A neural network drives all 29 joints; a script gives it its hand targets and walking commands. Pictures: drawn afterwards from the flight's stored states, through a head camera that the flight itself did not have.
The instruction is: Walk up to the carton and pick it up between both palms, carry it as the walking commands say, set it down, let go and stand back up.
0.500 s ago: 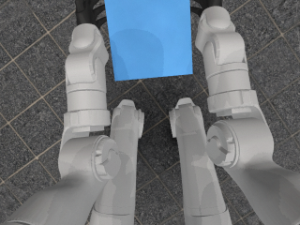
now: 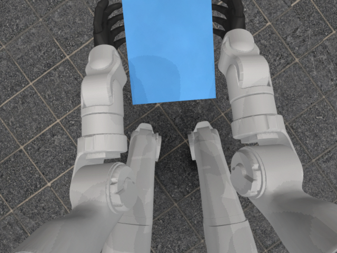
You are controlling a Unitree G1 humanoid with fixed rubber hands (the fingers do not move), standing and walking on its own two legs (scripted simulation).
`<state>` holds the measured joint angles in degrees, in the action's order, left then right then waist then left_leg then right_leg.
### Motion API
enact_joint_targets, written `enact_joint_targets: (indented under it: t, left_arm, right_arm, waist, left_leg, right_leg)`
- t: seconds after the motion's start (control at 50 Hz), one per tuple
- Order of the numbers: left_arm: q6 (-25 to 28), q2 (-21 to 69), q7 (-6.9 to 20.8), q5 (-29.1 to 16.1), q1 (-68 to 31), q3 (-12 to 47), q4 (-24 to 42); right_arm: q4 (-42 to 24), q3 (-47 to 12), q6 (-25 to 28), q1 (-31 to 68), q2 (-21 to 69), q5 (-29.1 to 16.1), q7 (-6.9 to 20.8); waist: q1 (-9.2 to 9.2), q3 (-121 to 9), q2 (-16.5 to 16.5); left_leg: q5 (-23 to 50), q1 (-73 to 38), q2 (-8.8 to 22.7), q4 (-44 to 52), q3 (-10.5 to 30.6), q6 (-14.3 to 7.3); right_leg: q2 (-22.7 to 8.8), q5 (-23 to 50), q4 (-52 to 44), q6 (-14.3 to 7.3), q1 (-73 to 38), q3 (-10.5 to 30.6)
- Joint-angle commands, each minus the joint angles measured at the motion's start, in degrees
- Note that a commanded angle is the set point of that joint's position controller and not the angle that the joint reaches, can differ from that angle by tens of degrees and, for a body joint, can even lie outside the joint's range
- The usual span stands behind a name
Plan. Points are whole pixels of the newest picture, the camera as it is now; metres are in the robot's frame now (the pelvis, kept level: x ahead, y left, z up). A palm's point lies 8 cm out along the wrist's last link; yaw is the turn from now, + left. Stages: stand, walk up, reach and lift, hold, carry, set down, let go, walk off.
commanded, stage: reach and lift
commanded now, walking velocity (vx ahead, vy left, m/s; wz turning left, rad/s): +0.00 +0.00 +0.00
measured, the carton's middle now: (169, 35) +0.53 +0.02 -0.13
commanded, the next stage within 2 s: none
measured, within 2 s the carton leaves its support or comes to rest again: neither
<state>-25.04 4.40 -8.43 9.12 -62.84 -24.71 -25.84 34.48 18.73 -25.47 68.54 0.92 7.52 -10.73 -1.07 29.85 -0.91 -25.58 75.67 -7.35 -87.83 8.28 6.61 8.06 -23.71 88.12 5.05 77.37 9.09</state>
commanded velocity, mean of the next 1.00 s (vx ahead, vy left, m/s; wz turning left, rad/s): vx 0.00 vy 0.00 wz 0.00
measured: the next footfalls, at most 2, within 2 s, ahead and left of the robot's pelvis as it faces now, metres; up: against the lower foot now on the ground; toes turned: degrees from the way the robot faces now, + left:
none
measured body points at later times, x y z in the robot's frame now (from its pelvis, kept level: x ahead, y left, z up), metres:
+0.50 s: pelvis +0.01 +0.00 +0.06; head +0.26 +0.01 +0.43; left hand +0.48 +0.14 +0.01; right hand +0.50 -0.10 +0.01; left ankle +0.15 +0.15 -0.54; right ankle +0.16 -0.13 -0.54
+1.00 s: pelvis +0.10 +0.00 +0.15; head +0.20 +0.00 +0.59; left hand +0.47 +0.13 +0.12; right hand +0.48 -0.11 +0.12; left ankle +0.15 +0.15 -0.54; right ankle +0.16 -0.13 -0.54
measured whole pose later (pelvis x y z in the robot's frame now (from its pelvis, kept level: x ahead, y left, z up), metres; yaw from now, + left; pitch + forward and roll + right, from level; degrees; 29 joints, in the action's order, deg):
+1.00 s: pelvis +0.10 +0.00 +0.15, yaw +0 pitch +13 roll +1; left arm -20.4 14.8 -5.7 20.0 -32.1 -26.3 -32.9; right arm 41.5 22.7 -19.9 37.0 10.6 17.5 -7.0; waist -1.2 -1.7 -0.4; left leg -20.0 44.3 -4.2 -51.0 9.3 3.4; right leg 5.0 -18.8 51.4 2.6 45.7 10.3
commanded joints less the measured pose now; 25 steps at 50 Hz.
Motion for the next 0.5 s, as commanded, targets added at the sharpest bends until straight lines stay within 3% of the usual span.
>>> enact_joint_targets:
  t: [0.0,0.02,0.04,0.06,0.14,0.18,0.2,0.22,0.24,0.3,0.32,0.34,0.38,0.4,0.44,0.48]
  left_arm:
    - [1.4,60.4,16.2,-12.7,-46.3,45.5,2.0]
    - [1.4,59.2,16.1,-12.0,-46.8,44.7,2.2]
    - [1.5,59.7,16.0,-12.7,-47.2,45.8,3.8]
    - [1.6,59.0,16.1,-12.5,-47.5,46.3,3.8]
    - [1.5,60.8,16.2,-12.7,-44.1,47.0,3.5]
    - [2.0,60.6,16.2,-12.7,-43.3,47.1,4.4]
    - [2.1,60.8,16.1,-13.6,-44.8,49.6,7.3]
    - [2.0,59.5,16.2,-13.5,-43.7,49.4,7.5]
    - [1.8,58.7,16.2,-13.3,-43.9,48.6,5.9]
    - [1.5,59.7,16.3,-11.8,-41.1,47.2,2.4]
    - [1.6,61.5,16.4,-12.0,-40.9,46.4,0.0]
    - [1.9,61.5,16.5,-12.3,-41.0,47.7,2.3]
    - [2.3,61.8,16.5,-13.5,-42.8,48.7,5.3]
    - [2.2,61.1,16.4,-12.5,-42.1,47.1,3.6]
    - [2.0,59.8,16.3,-11.1,-40.5,45.7,1.4]
    - [2.5,60.7,16.5,-11.0,-39.3,46.3,2.0]
  right_arm:
    - [-3.8,-37.5,2.2,37.6,67.9,-11.1,16.0]
    - [-2.7,-36.4,1.9,36.6,67.9,-10.3,16.1]
    - [-4.3,-36.8,2.2,36.8,67.8,-10.9,15.9]
    - [-2.6,-36.6,2.0,35.8,67.9,-10.4,16.3]
    - [-6.4,-38.2,2.6,36.6,67.8,-11.2,16.4]
    - [-8.7,-41.2,2.9,37.6,68.3,-12.8,16.6]
    - [-7.9,-41.7,2.6,35.5,69.1,-12.7,16.5]
    - [-8.0,-42.2,2.1,34.5,69.8,-12.5,16.4]
    - [-6.1,-39.5,2.2,33.6,68.8,-11.2,16.2]
    - [-5.4,-37.8,2.7,33.5,66.5,-10.7,16.5]
    - [-5.1,-37.3,3.1,34.3,66.1,-9.8,16.6]
    - [-6.8,-38.9,3.0,34.5,67.8,-10.3,16.7]
    - [-7.7,-41.2,2.8,34.7,69.2,-12.4,16.7]
    - [-5.8,-39.9,2.6,35.1,69.4,-11.7,16.8]
    - [-4.0,-37.5,2.5,32.7,68.9,-10.6,16.8]
    - [-1.5,-36.4,2.7,28.7,69.7,-9.2,17.1]
  waist:
    - [-0.95,-128.8,-0.2]
    - [-1.47,-128.3,-1.3]
    - [-1.08,-129.5,0.3]
    - [-1.08,-127.0,0.5]
    - [-1.36,-128.3,0.3]
    - [-2.82,-128.2,-0.8]
    - [-2.07,-130.4,-0.2]
    - [-2.48,-131.2,-1.2]
    - [-1.28,-127.5,-1.4]
    - [-1.33,-121.9,1.3]
    - [-0.3,-120.0,0.6]
    - [-0.96,-122.5,-0.7]
    - [-2.01,-125.3,0.4]
    - [-2.49,-123.1,-0.4]
    - [-2.52,-118.9,-0.1]
    - [-1.05,-115.7,-0.5]
  left_leg:
    - [5.3,-27.0,-2.5,12.5,-11.4,-3.9]
    - [4.8,-27.3,-2.5,12.9,-10.9,-4.0]
    - [5.6,-29.3,-2.4,13.8,-10.9,-3.8]
    - [4.5,-27.8,-2.4,13.9,-10.7,-3.6]
    - [5.5,-31.3,-2.4,16.3,-10.4,-3.9]
    - [7.2,-32.3,-2.2,16.3,-10.4,-4.1]
    - [8.7,-34.5,-2.4,17.2,-10.1,-4.1]
    - [9.4,-35.2,-2.4,17.2,-10.2,-4.1]
    - [6.3,-33.6,-2.3,18.1,-10.1,-4.1]
    - [2.8,-33.1,-1.8,19.8,-9.8,-3.8]
    - [2.2,-32.8,-1.7,20.7,-9.2,-3.8]
    - [3.8,-34.7,-1.8,20.9,-9.4,-4.0]
    - [6.2,-38.0,-2.0,21.8,-9.6,-4.2]
    - [4.6,-36.7,-2.0,22.4,-9.3,-4.5]
    - [2.7,-36.2,-1.6,23.8,-9.3,-4.3]
    - [3.8,-36.6,-1.5,25.5,-9.0,-4.2]
  right_leg:
    - [1.7,6.0,-12.5,-2.4,-39.3,-10.2]
    - [1.8,5.8,-12.9,-2.4,-39.3,-10.1]
    - [1.7,6.6,-13.6,-2.7,-40.9,-9.7]
    - [1.9,5.7,-13.4,-2.9,-38.7,-10.0]
    - [1.5,6.5,-15.7,-2.9,-42.8,-9.7]
    - [1.5,7.1,-16.4,-2.4,-43.7,-9.2]
    - [1.8,8.7,-16.6,-2.3,-44.8,-9.4]
    - [1.6,9.9,-17.4,-2.4,-46.7,-8.9]
    - [1.5,7.0,-18.1,-2.4,-45.3,-8.9]
    - [1.0,3.1,-19.4,-3.1,-43.7,-8.7]
    - [0.9,2.8,-20.1,-3.4,-42.9,-9.1]
    - [1.2,3.8,-20.6,-3.0,-44.8,-9.3]
    - [1.0,5.9,-22.1,-2.7,-49.0,-8.3]
    - [1.0,4.4,-22.1,-2.8,-47.3,-8.2]
    - [0.6,2.5,-23.8,-2.9,-47.2,-7.8]
    - [0.6,4.1,-25.2,-2.9,-47.9,-8.5]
